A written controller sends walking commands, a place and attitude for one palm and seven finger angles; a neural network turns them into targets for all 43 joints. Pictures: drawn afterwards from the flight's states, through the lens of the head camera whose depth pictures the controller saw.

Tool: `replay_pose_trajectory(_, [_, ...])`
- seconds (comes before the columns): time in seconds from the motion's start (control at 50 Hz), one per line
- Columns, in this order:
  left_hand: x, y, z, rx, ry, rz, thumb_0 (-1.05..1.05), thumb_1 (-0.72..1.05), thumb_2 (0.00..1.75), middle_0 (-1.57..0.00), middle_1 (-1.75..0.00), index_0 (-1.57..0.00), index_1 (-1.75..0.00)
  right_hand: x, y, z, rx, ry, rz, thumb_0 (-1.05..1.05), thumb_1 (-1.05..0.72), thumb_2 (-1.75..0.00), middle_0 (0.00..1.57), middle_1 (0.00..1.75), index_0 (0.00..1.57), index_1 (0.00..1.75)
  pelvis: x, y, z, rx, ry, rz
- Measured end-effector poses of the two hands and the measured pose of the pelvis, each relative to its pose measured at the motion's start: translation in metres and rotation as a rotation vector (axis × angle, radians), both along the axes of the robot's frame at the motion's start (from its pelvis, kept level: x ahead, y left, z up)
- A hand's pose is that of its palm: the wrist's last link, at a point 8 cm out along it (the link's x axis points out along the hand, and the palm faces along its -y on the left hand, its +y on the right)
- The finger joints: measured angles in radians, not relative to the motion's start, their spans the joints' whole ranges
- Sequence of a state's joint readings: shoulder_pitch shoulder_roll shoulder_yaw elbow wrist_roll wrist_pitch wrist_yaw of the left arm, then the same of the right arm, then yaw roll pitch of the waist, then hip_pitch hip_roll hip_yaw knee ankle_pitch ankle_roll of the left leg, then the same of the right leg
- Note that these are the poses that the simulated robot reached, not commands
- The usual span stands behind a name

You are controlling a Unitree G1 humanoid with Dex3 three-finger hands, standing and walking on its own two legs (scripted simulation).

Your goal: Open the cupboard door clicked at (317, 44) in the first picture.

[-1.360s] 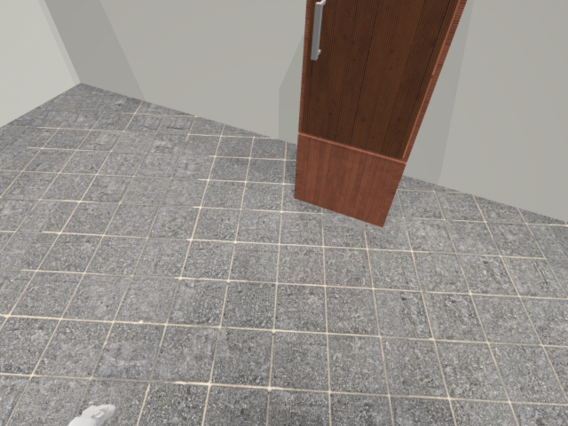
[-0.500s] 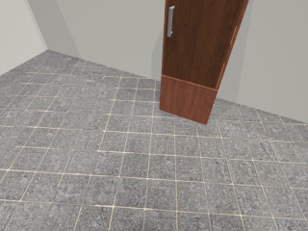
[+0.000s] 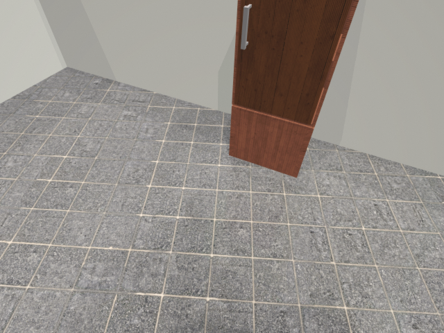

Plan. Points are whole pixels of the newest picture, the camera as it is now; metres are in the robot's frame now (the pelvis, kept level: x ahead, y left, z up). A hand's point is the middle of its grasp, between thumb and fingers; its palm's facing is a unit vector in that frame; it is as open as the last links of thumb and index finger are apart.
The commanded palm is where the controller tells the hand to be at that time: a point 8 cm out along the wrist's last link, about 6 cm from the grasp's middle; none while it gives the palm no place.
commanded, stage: look at it before walking up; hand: left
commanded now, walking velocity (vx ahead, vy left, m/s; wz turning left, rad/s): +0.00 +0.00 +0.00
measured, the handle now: (246, 27) +1.24 -0.03 +0.05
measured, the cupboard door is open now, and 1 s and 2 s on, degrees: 0 0 0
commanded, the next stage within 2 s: walk to a spot facing it in 0.28 s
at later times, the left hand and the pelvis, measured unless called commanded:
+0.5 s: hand out of the picture +0.08 +0.24 -0.16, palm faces -0.01 -0.95 -0.32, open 7.4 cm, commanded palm none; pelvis +0.01 +0.00 +0.00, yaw +1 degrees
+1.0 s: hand out of the picture +0.14 +0.26 -0.18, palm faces +0.19 -0.97 -0.16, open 7.4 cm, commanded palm none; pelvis +0.15 +0.08 +0.00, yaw +10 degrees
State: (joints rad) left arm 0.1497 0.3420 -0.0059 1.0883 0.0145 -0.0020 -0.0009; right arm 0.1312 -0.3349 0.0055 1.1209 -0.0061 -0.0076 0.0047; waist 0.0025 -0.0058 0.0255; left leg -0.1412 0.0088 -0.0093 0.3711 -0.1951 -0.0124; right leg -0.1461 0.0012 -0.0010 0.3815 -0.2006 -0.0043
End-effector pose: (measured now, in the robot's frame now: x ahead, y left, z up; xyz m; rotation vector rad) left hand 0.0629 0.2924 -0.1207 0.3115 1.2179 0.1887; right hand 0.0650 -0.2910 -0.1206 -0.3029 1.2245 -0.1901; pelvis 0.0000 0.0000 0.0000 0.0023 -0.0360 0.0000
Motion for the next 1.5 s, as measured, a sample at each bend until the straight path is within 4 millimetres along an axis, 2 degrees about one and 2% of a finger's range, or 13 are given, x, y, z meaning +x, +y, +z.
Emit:
replay_pose_trajectory(0.48, [0.009,-0.003,-0.002,-0.004,-0.003,0.013,0.00,0.90,0.90,-0.20,-0.30,-0.21,-0.30,0.016,0.005,-0.001,0.004,-0.005,0.015,0.01,-0.91,-0.89,0.20,0.30,0.20,0.30,0.011,0.001,-0.001,-0.002,0.007,0.009])
replay_pose_trajectory(0.62, [-0.019,-0.015,-0.024,-0.093,0.033,0.116,0.00,0.90,0.90,-0.20,-0.30,-0.21,-0.30,0.006,0.039,-0.013,0.050,0.113,0.038,0.01,-0.91,-0.90,0.20,0.30,0.20,0.30,0.035,0.013,-0.006,-0.021,0.023,0.077])
replay_pose_trajectory(0.72, [-0.051,-0.009,-0.045,-0.154,0.137,0.210,0.00,0.90,0.90,-0.20,-0.30,-0.21,-0.30,0.023,0.077,-0.017,0.065,0.141,0.064,0.01,-0.91,-0.90,0.20,0.30,0.20,0.30,0.061,0.038,-0.014,-0.027,0.018,0.137])
replay_pose_trajectory(0.78, [-0.058,-0.001,-0.054,-0.173,0.221,0.239,0.00,0.90,0.90,-0.20,-0.30,-0.21,-0.30,0.031,0.098,-0.024,0.068,0.127,0.049,0.01,-0.91,-0.89,0.20,0.30,0.20,0.30,0.076,0.055,-0.021,-0.013,0.017,0.137])
replay_pose_trajectory(0.82, [-0.050,0.004,-0.049,-0.178,0.244,0.240,0.01,0.91,0.90,-0.20,-0.30,-0.21,-0.30,0.030,0.112,-0.023,0.081,0.141,0.025,0.00,-0.91,-0.89,0.20,0.30,0.20,0.30,0.089,0.063,-0.017,-0.009,0.020,0.136])
replay_pose_trajectory(0.88, [-0.020,0.011,-0.040,-0.184,0.211,0.242,0.01,0.91,0.90,-0.20,-0.30,-0.20,-0.30,0.028,0.132,-0.017,0.106,0.192,0.010,0.00,-0.91,-0.89,0.20,0.30,0.20,0.30,0.109,0.070,-0.008,-0.008,0.024,0.156])
replay_pose_trajectory(0.98, [0.051,0.018,-0.030,-0.184,0.098,0.248,0.01,0.91,0.90,-0.20,-0.30,-0.20,-0.30,0.032,0.158,-0.014,0.150,0.278,-0.008,0.00,-0.91,-0.89,0.20,0.30,0.20,0.30,0.146,0.078,-0.001,-0.009,0.024,0.178])
replay_pose_trajectory(1.06, [0.116,0.018,-0.029,-0.187,0.031,0.229,0.01,0.91,0.90,-0.19,-0.30,-0.20,-0.30,0.049,0.167,-0.018,0.173,0.315,-0.038,0.00,-0.91,-0.89,0.20,0.30,0.20,0.30,0.181,0.078,-0.004,-0.001,0.019,0.178])
replay_pose_trajectory(1.22, [0.271,0.004,-0.036,-0.170,-0.099,0.144,0.01,0.91,0.90,-0.19,-0.30,-0.20,-0.30,0.113,0.156,-0.042,0.192,0.385,-0.085,0.00,-0.91,-0.89,0.20,0.30,0.20,0.30,0.271,0.065,-0.026,0.009,0.019,0.172])
replay_pose_trajectory(1.28, [0.309,-0.002,-0.038,-0.147,-0.167,0.157,0.00,0.91,0.90,-0.20,-0.30,-0.20,-0.30,0.155,0.141,-0.054,0.190,0.404,-0.059,0.00,-0.91,-0.89,0.20,0.30,0.20,0.30,0.304,0.056,-0.035,0.003,0.008,0.189])
replay_pose_trajectory(1.32, [0.316,-0.004,-0.034,-0.143,-0.174,0.190,0.00,0.91,0.90,-0.20,-0.30,-0.20,-0.30,0.195,0.131,-0.053,0.177,0.365,-0.027,0.01,-0.91,-0.89,0.20,0.30,0.20,0.30,0.320,0.053,-0.031,0.002,-0.005,0.207])
replay_pose_trajectory(1.4, [0.310,-0.002,-0.024,-0.110,-0.118,0.269,-0.01,0.93,0.90,-0.20,-0.30,-0.21,-0.30,0.291,0.117,-0.045,0.145,0.217,0.049,0.01,-0.91,-0.89,0.20,0.30,0.20,0.30,0.349,0.051,-0.017,0.002,-0.006,0.209])
replay_pose_trajectory(1.5, [0.292,0.001,-0.020,-0.099,0.037,0.261,-0.01,0.94,0.90,-0.20,-0.30,-0.20,-0.30,0.394,0.123,-0.032,0.141,0.014,0.090,0.00,-0.91,-0.90,0.19,0.30,0.19,0.30,0.374,0.056,-0.008,0.003,0.016,0.161])
